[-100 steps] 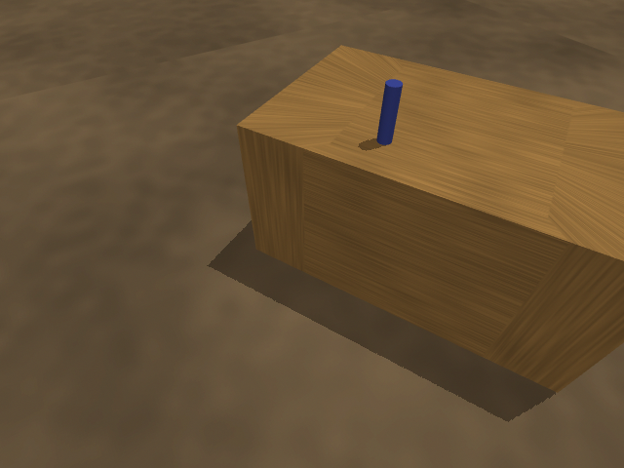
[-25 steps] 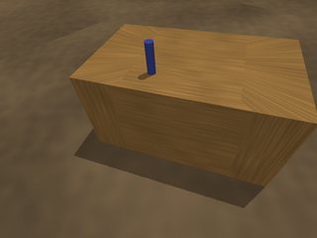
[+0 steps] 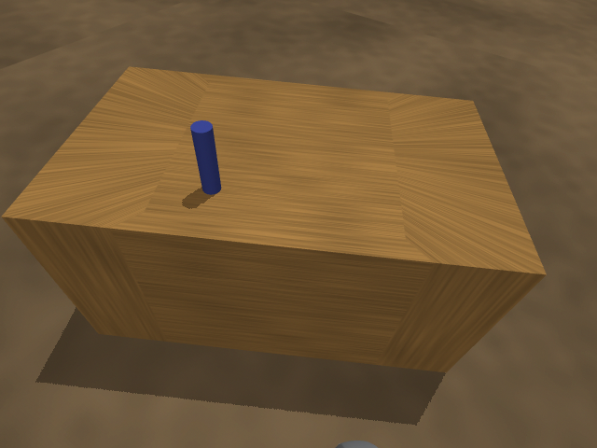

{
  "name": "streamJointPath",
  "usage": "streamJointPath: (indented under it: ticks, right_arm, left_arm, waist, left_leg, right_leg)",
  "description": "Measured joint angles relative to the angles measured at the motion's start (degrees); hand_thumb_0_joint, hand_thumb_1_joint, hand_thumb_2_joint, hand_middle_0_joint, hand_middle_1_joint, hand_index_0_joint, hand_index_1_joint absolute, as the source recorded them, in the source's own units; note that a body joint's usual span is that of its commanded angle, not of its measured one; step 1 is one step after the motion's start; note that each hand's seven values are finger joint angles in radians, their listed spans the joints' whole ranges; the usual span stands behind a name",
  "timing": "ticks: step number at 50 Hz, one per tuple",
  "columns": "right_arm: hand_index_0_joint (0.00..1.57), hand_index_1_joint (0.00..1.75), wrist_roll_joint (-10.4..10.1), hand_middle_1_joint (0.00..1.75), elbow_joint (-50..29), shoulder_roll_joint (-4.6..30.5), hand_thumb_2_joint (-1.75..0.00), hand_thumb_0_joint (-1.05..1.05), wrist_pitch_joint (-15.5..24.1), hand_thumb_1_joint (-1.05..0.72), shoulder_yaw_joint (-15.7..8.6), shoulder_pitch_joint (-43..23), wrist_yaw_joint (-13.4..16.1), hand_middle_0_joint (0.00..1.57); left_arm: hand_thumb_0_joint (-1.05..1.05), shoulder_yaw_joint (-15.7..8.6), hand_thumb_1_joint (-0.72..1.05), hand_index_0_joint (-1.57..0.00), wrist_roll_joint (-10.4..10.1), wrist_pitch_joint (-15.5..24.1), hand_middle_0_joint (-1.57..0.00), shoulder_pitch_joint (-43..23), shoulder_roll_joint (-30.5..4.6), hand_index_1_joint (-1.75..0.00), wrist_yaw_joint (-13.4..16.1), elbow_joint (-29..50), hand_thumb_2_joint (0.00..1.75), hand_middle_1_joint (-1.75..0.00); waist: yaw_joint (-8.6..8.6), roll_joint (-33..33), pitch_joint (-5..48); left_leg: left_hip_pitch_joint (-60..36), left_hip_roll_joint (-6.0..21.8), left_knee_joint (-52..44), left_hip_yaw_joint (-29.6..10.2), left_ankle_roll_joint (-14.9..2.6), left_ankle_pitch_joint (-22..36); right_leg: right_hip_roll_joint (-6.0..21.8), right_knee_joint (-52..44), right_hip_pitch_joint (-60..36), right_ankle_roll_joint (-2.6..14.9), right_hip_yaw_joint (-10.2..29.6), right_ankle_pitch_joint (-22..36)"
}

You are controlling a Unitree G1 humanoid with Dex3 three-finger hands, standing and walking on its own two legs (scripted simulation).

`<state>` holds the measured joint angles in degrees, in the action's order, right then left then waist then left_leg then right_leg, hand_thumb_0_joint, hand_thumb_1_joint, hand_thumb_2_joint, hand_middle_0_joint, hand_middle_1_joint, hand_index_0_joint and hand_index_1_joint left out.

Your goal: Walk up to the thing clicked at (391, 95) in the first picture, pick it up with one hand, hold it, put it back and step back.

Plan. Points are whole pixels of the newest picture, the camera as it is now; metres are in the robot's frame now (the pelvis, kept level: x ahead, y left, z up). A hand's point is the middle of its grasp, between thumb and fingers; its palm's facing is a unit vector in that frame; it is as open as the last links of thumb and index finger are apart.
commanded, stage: walk up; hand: left
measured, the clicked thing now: (207, 160) +0.74 +0.18 -0.08
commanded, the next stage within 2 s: none
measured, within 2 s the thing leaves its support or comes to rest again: neither
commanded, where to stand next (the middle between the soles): +0.24 +0.01 m, yaw -7 degrees
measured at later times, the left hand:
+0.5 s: hand (136, 378) +0.27 +0.24 -0.12, palm faces -0.11 -0.90 -0.42, open 7.4 cm
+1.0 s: hand (122, 385) +0.28 +0.28 -0.17, palm faces -0.18 -0.91 -0.38, open 7.4 cm
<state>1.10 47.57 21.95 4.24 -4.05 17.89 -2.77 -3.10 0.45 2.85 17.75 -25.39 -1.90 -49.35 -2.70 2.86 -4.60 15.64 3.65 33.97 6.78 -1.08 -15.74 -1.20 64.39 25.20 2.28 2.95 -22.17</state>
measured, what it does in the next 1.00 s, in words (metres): walks ahead: right foot, then left foot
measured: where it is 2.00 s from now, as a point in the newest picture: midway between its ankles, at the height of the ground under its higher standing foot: outside the picture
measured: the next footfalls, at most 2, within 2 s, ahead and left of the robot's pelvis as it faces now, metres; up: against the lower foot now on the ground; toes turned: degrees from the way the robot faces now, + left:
right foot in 0.26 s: +0.23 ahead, -0.13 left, +0.00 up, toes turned -5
left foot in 0.64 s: +0.32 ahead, +0.13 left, +0.00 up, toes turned -8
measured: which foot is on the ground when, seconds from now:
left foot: down 0.00-0.28, up 0.30-0.62, down 0.64-1.00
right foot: up 0.00-0.24, down 0.26-0.68, up 0.70-0.92, down 0.94-1.00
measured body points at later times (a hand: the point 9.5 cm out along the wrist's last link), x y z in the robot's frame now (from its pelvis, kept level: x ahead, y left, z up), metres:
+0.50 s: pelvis +0.16 -0.02 +0.00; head +0.19 -0.05 +0.45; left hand +0.27 +0.29 -0.09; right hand +0.21 -0.33 -0.13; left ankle +0.21 +0.14 -0.67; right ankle +0.19 -0.13 -0.73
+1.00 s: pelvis +0.17 +0.02 -0.02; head +0.21 +0.02 +0.43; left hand +0.29 +0.33 -0.14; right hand +0.24 -0.30 -0.12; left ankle +0.28 +0.14 -0.73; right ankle +0.14 -0.11 -0.73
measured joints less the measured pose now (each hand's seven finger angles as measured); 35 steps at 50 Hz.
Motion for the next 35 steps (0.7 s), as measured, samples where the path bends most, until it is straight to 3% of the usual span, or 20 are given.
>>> streamJointPath:
  ticks: [6, 11, 13, 15, 18, 20, 24, 29, 32, 34, 35]
  right_arm:
    - [0.2, 0.3, 0.03, 0.3, -0.24, 0.87, -0.9, 0.01, -0.1, -0.9, 0.71, 3.75, 0.42, 0.21]
    - [0.2, 0.3, -0.04, 0.3, -0.97, 2.23, -0.9, 0.01, -1.47, -0.9, 0.57, 4.64, 0.31, 0.21]
    - [0.2, 0.3, -0.15, 0.3, -1.29, 2.5, -0.9, 0.01, -2.23, -0.9, 0.56, 5.16, 0.27, 0.21]
    - [0.2, 0.3, -0.3, 0.3, -0.76, 2.48, -0.9, 0.01, -3.05, -0.9, 0.6, 4.39, 0.54, 0.21]
    - [0.2, 0.3, -0.14, 0.3, -0.14, 1.39, -0.9, 0.01, -4.21, -0.91, 1.61, 2.9, 0.76, 0.21]
    - [0.2, 0.3, -0.36, 0.3, -0.18, 1.29, -0.9, 0.01, -4.3, -0.91, 1.88, 1.77, 0.7, 0.21]
    - [0.2, 0.3, -0.36, 0.3, -1.33, 1.77, -0.9, 0.01, -4.05, -0.91, 1.67, -0.83, 0.74, 0.21]
    - [0.2, 0.3, -0.78, 0.3, -0.73, 2.0, -0.9, 0.0, -3.84, -0.91, 0.88, -4.26, 1.51, 0.21]
    - [0.2, 0.3, -0.95, 0.3, 0.41, 1.7, -0.9, 0.0, -3.67, -0.91, 0.66, -5.44, 1.97, 0.21]
    - [0.2, 0.3, -0.53, 0.3, 1.57, 0.31, -0.9, 0.0, -3.4, -0.91, 0.56, -6.38, 2.43, 0.21]
    - [0.2, 0.3, -0.28, 0.3, 1.85, -0.31, -0.9, 0.0, -3.34, -0.91, 0.87, -6.75, 2.45, 0.21]
  left_arm:
    - [0.01, -0.63, 0.91, -0.2, -0.55, -0.04, -0.2, -2.98, -0.59, -0.3, -0.95, 2.17, 0.9, -0.29]
    - [0.01, -0.29, 0.91, -0.2, -0.19, -0.19, -0.2, -4.7, 0.74, -0.3, -1.46, 2.64, 0.9, -0.29]
    - [0.01, -0.11, 0.91, -0.2, -0.12, 0.46, -0.2, -4.58, 1.08, -0.3, -1.41, 2.76, 0.9, -0.29]
    - [0.01, -0.24, 0.91, -0.2, 0.04, 1.26, -0.2, -5.09, 2.17, -0.3, -0.8, 2.86, 0.9, -0.29]
    - [0.01, 0.41, 0.91, -0.2, -0.42, 1.65, -0.2, -4.56, 3.12, -0.3, -0.18, 3.69, 0.9, -0.29]
    - [0.01, 0.82, 0.91, -0.2, -0.78, 1.71, -0.21, -3.64, 3.88, -0.3, 0.17, 3.92, 0.9, -0.3]
    - [0.01, 1.44, 0.9, -0.2, -0.75, 1.92, -0.21, -1.34, 4.31, -0.3, 0.97, 3.63, 0.9, -0.3]
    - [0.01, 2.0, 0.9, -0.2, 0.02, 0.75, -0.21, -0.68, 3.94, -0.3, 1.96, 2.17, 0.9, -0.3]
    - [0.01, 2.12, 0.9, -0.2, -0.15, -0.57, -0.21, -1.34, 3.1, -0.3, 2.09, 1.95, 0.9, -0.3]
    - [0.01, 1.73, 0.9, -0.2, -0.57, -1.75, -0.21, -2.93, 2.04, -0.3, 2.36, 1.2, 0.9, -0.3]
    - [0.01, 1.49, 0.9, -0.2, -0.92, -2.32, -0.21, -3.8, 1.79, -0.3, 2.62, 0.81, 0.9, -0.3]
  waist:
    - [-0.88, -0.93, -1.09]
    - [-1.91, -3.14, -1.79]
    - [-2.19, -4.05, -1.19]
    - [-1.72, -6.5, -1.93]
    - [0.12, -6.09, -1.69]
    - [1.09, -6.28, -1.52]
    - [2.58, -6.78, -1.86]
    - [3.59, -6.45, -2.62]
    - [4.03, -5.02, -2.72]
    - [3.99, -1.78, -3.33]
    - [4.33, -0.5, -3.67]
  left_leg:
    - [-6.64, -0.55, -5.96, 1.93, -0.12, -0.93]
    - [-9.2, -0.12, -3.19, 3.34, 1.02, -6.05]
    - [-9.12, 0.55, 0.95, 3.27, 1.51, -9.86]
    - [-6.68, 2.37, 10.52, 0.32, 0.18, -12.79]
    - [-0.16, -0.63, 25.37, -4.08, -0.36, -14.89]
    - [3.97, -0.87, 29.17, -5.33, -0.7, -13.09]
    - [10.25, 0.86, 26.88, -7.21, -0.55, -7.77]
    - [11.14, 2.01, 14.23, -7.39, 0.66, -2.3]
    - [7.62, 0.59, 6.59, -6.35, 0.42, 2.87]
    - [6.63, -1.46, 5.69, -5.31, 1.57, 1.41]
    - [6.78, -1.82, 6.2, -4.62, 1.63, 1.08]
  right_leg:
    - [3.08, -12.36, 4.36, -1.4, -1.0, 4.37]
    - [3.6, -25.45, 1.37, -0.85, -3.71, 9.29]
    - [2.54, -29.97, -2.05, -0.51, -4.32, 12.26]
    - [0.49, -27.14, -2.74, -0.38, -5.31, 10.56]
    - [0.56, -25.58, -4.36, 0.22, -4.34, 7.44]
    - [0.57, -27.76, -6.64, 0.12, -3.82, 7.54]
    - [0.11, -31.07, -9.76, -0.42, -2.49, 7.93]
    - [-0.18, -29.53, -9.74, -1.45, -1.25, 6.09]
    - [0.29, -24.47, -7.72, -2.49, -0.73, 2.84]
    - [2.18, -20.36, -6.13, -2.89, 0.23, 0.43]
    - [2.23, -19.0, -5.41, -2.09, 1.4, 0.08]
